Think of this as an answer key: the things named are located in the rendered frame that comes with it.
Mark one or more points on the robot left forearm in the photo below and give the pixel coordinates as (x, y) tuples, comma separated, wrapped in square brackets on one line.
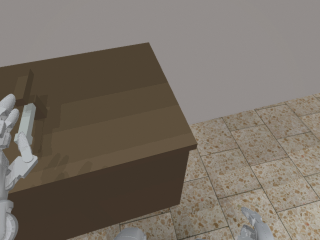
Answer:
[(8, 222)]

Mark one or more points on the robot left thigh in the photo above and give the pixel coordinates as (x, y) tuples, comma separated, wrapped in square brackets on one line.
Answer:
[(131, 233)]

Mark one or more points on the tap lever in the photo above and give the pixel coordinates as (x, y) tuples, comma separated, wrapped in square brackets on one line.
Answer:
[(26, 123)]

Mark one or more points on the counter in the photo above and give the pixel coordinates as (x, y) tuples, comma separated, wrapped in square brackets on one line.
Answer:
[(111, 140)]

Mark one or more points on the robot left hand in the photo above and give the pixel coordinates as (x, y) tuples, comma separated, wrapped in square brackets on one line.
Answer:
[(23, 164)]

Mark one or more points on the robot right hand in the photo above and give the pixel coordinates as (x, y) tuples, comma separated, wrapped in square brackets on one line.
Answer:
[(261, 230)]

